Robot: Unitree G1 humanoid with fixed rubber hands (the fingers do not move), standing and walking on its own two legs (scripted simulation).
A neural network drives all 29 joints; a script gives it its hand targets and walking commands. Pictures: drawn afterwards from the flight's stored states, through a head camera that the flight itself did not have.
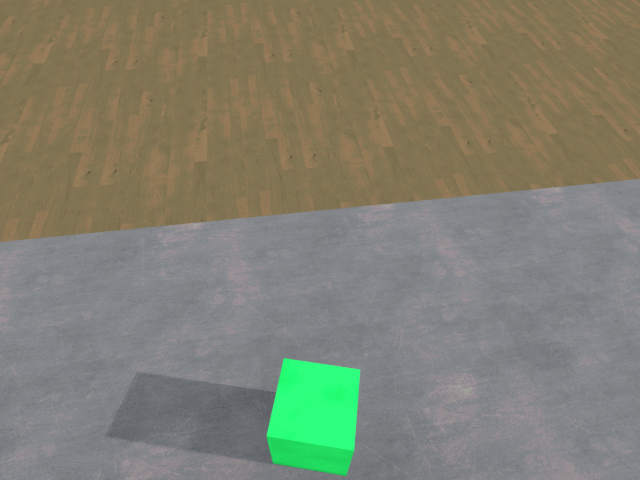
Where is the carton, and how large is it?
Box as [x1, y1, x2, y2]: [267, 358, 359, 475]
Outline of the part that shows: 284,358 267,432 267,439 273,463 345,475 353,452 359,369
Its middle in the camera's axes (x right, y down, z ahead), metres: -0.01 +0.51 +1.08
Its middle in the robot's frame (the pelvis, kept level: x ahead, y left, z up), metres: +0.43 +0.00 -0.66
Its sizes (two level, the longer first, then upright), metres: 0.210 0.200 0.250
